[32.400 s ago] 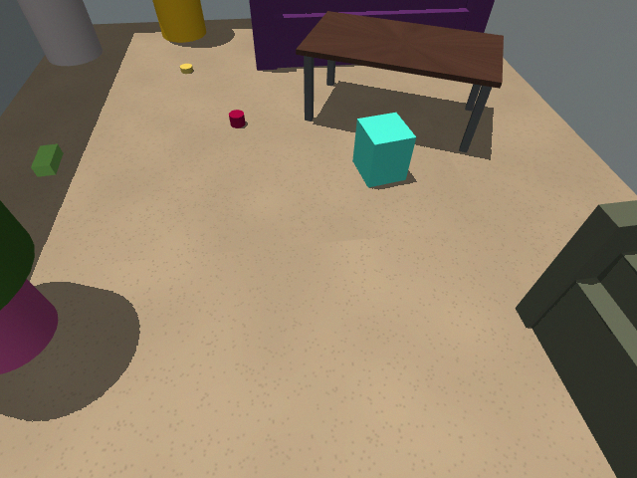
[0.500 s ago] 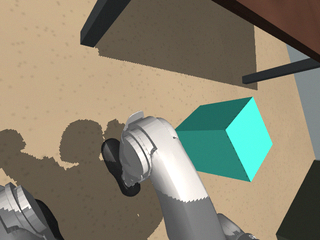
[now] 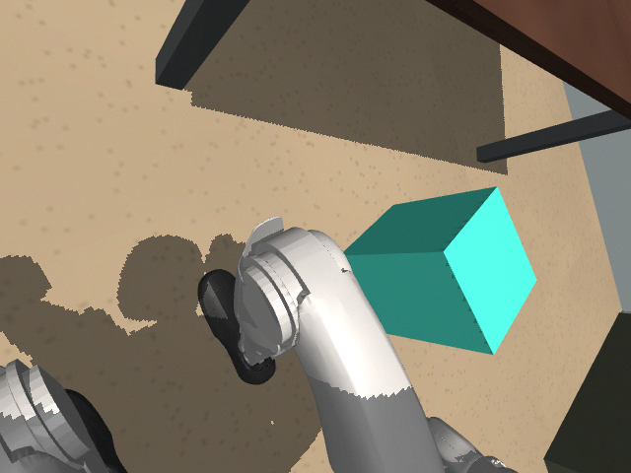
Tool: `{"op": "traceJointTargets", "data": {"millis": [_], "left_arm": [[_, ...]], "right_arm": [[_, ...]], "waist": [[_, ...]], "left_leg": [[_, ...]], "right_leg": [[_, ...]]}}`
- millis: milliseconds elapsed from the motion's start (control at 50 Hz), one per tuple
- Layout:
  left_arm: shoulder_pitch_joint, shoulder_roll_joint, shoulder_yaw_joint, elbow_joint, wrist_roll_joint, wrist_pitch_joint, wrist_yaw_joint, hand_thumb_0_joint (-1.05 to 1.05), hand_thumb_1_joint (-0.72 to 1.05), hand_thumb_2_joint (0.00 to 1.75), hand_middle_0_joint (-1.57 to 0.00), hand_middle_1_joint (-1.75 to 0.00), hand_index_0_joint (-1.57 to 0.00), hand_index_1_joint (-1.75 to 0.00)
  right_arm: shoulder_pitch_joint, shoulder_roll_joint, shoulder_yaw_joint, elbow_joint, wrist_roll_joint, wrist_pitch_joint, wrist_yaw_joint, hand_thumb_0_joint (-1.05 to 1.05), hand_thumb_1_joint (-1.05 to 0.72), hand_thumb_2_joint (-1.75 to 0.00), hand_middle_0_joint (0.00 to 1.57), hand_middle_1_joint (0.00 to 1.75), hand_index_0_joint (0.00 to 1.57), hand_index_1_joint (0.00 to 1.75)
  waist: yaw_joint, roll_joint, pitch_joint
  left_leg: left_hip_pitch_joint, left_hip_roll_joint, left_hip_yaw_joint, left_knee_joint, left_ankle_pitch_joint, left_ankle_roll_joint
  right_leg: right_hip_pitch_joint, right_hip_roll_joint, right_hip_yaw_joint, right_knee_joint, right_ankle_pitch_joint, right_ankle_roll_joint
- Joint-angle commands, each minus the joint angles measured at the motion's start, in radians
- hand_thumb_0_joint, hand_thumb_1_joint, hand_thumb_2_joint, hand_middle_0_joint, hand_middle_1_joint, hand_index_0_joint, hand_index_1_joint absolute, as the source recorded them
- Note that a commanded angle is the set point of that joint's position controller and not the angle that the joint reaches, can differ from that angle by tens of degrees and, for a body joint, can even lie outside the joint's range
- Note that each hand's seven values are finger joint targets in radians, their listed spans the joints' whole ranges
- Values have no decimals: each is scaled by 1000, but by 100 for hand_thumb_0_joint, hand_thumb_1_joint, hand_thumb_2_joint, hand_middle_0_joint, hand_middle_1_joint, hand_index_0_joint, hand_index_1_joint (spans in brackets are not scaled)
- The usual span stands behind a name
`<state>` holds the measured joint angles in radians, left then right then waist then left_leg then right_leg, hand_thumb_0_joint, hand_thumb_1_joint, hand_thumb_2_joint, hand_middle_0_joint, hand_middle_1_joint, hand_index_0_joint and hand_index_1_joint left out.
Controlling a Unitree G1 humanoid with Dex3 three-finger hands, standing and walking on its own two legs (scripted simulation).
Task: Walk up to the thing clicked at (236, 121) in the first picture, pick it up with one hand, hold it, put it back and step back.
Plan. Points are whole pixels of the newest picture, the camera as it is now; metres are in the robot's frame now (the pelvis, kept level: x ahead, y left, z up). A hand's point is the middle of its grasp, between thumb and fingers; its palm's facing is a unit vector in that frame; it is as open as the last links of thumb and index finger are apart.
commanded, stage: withdraw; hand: left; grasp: from above
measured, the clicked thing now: out of the picture +0.53 +0.28 -0.29
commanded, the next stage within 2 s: home in 0.86 s
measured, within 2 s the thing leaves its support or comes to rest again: neither
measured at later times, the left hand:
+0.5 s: hand out of the picture +0.51 +0.31 -0.09, palm faces -0.43 -0.10 -0.90, open 14.0 cm
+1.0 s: hand out of the picture +0.52 +0.31 -0.13, palm faces -0.38 -0.07 -0.92, open 13.9 cm
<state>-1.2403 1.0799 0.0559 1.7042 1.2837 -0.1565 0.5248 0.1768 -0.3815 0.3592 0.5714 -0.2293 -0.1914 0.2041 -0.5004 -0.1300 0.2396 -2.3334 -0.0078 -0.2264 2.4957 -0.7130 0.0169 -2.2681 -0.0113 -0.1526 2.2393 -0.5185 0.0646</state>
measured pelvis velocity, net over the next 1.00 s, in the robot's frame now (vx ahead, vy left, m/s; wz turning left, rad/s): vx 0.01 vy -0.01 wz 0.12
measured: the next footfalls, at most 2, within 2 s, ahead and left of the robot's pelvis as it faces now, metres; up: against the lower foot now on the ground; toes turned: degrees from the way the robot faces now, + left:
none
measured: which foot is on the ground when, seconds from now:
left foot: down 0.00-1.00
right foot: down 0.00-1.00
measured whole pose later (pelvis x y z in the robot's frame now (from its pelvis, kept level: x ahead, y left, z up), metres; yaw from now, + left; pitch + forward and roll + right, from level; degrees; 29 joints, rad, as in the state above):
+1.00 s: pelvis +0.01 -0.01 +0.02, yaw +7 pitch +36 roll -9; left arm -1.18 0.81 0.01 1.40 1.22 -0.08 0.29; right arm 0.23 -0.31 0.15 0.63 -0.13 -0.01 0.11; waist -0.36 0.02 0.03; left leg -2.32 -0.03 -0.11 2.37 -0.69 0.00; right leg -2.31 -0.05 -0.06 2.22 -0.55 0.04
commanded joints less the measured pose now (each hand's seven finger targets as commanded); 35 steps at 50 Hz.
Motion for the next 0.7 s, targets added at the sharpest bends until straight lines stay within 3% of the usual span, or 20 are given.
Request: {"op": "traceJointTargets", "data": {"millis": [0, 20, 60, 80, 160, 180, 200, 220, 240, 260, 280, 300, 320, 340, 400, 460, 500, 600, 640, 680], "left_arm": [[-284, 222, 19, -161, -3, 4, 46, 0, -52, 99, -12, -100, -11, -101], [-325, 235, 41, -245, 7, 5, 48, 0, -52, 99, -11, -101, -11, -101], [-308, 223, 47, -215, 0, 19, 50, 0, -54, 101, -12, -100, -11, -102], [-339, 237, 71, -296, -1, 19, 49, 0, -53, 100, -13, -99, -11, -101], [-281, 201, 105, -461, -9, 55, 10, 0, -58, 104, -11, -101, -8, -104], [-216, 151, 84, -433, -25, 75, -10, 0, -59, 105, -10, -101, -7, -105], [-233, 109, 68, -475, -33, 89, -34, 0, -59, 105, -10, -101, -7, -105], [-199, 94, 71, -498, -40, 107, -58, 0, -58, 105, -9, -103, -6, -105], [-177, 21, 32, -491, -55, 123, -85, 0, -59, 106, -9, -103, -6, -106], [-142, 14, 33, -481, -64, 140, -107, 0, -59, 107, -9, -104, -6, -107], [-118, -68, -11, -470, -86, 154, -139, 0, -59, 106, -9, -104, -6, -107], [-85, -92, -20, -453, -102, 167, -168, 0, -57, 106, -9, -104, -6, -107], [-115, -152, -70, -488, -115, 172, -202, 0, -56, 105, -10, -104, -7, -106], [-89, -145, -57, -452, -132, 185, -232, 0, -56, 106, -10, -104, -7, -107], [-203, -231, -113, -528, -186, 169, -317, 0, -54, 105, -11, -103, -8, -106], [-208, -225, -133, -479, -173, 139, -376, 0, -53, 104, -13, -102, -10, -105], [-248, -185, -118, -465, -156, 108, -377, 0, -52, 103, -13, -102, -10, -104], [-292, -60, -74, -428, -77, 44, -312, 0, -53, 104, -12, -102, -10, -105], [-328, -46, -69, -410, -45, 32, -275, 0, -55, 105, -12, -102, -9, -105], [-362, -69, -73, -390, -40, 28, -239, 0, -56, 105, -12, -102, -9, -105]], "right_arm": [[233, -343, -102, 42, 6, 11, -11, 0, -92, -91, 20, 30, 20, 30], [255, -349, -114, 38, 3, 11, -8, 0, -91, -91, 20, 30, 20, 30], [250, -340, -121, 45, 4, 9, -3, 0, -92, -91, 20, 30, 20, 30], [255, -345, -137, 46, 7, 8, 2, 0, -92, -91, 20, 30, 20, 30], [264, -318, -198, 52, 31, 26, 19, 0, -92, -91, 20, 30, 20, 30], [256, -301, -208, 47, 41, 32, 27, 0, -92, -91, 20, 30, 20, 30], [265, -297, -222, 61, 45, 38, 34, 0, -92, -91, 20, 30, 20, 30], [278, -289, -241, 73, 56, 49, 40, 0, -92, -91, 20, 30, 20, 30], [268, -285, -258, 67, 70, 63, 41, 0, -92, -91, 20, 30, 20, 30], [283, -280, -269, 77, 74, 78, 42, 0, -92, -91, 20, 30, 20, 30], [284, -271, -278, 75, 83, 91, 42, 0, -92, -91, 20, 30, 20, 30], [296, -269, -290, 87, 86, 108, 38, 0, -91, -91, 20, 30, 20, 30], [284, -263, -290, 62, 92, 121, 36, 0, -91, -91, 20, 30, 20, 30], [302, -271, -304, 67, 101, 137, 26, 0, -91, -91, 20, 30, 20, 30], [296, -262, -319, 49, 114, 171, -2, 0, -91, -91, 20, 30, 20, 30], [287, -248, -313, 38, 116, 194, -42, 0, -91, -91, 20, 30, 20, 30], [280, -231, -308, 35, 114, 202, -67, 0, -91, -91, 20, 30, 20, 30], [216, -209, -282, 20, 110, 204, -112, 0, -91, -91, 20, 30, 20, 30], [212, -202, -274, 23, 109, 200, -117, 0, -91, -91, 20, 30, 20, 30], [207, -196, -272, 22, 106, 193, -120, 0, -92, -91, 20, 30, 20, 30]], "waist": [[-73, 623, -679], [-64, 671, -738], [-60, 675, -731], [-52, 710, -765], [39, 842, -969], [58, 829, -985], [53, 823, -995], [79, 823, -1036], [89, 779, -1008], [99, 744, -1003], [93, 689, -949], [89, 623, -902], [81, 574, -888], [76, 499, -848], [68, 430, -817], [56, 334, -769], [63, 288, -747], [112, 356, -810], [100, 412, -848], [87, 431, -869]], "left_leg": [[477, 37, 69, -293, 208, -20], [548, 41, 61, -289, 253, -28], [532, 38, 73, -293, 233, -27], [559, 39, 70, -296, 250, -32], [674, 33, 84, -318, 348, -51], [671, 28, 97, -326, 345, -46], [672, 28, 103, -320, 369, -44], [676, 24, 114, -330, 399, -43], [607, 17, 123, -333, 366, -34], [571, 14, 136, -344, 351, -25], [536, 10, 142, -365, 313, -19], [494, 10, 148, -374, 289, -10], [466, 5, 151, -390, 265, -5], [443, 1, 144, -406, 234, 1], [435, -11, 131, -440, 201, -2], [392, -24, 149, -430, 157, 6], [330, -34, 167, -430, 86, 13], [359, -40, 188, -413, 54, 9], [385, -38, 192, -413, 73, 7], [410, -35, 185, -415, 62, 8]], "right_leg": [[448, 43, -108, -157, 153, -86], [429, 35, -105, -146, 181, -88], [434, 38, -103, -146, 171, -92], [416, 35, -103, -145, 178, -95], [421, 27, -89, -133, 217, -113], [426, 35, -84, -135, 209, -114], [404, 34, -79, -138, 223, -113], [427, 36, -70, -142, 243, -111], [404, 38, -65, -148, 225, -115], [426, 40, -56, -161, 222, -111], [419, 44, -52, -180, 196, -113], [427, 47, -46, -205, 184, -112], [440, 49, -44, -219, 167, -115], [431, 48, -41, -234, 142, -114], [421, 36, -32, -262, 98, -123], [443, 37, -18, -294, 41, -121], [470, 33, -1, -317, -34, -117], [444, 27, 23, -295, -84, -112], [437, 26, 22, -269, -61, -109], [408, 25, 16, -258, -55, -104]]}}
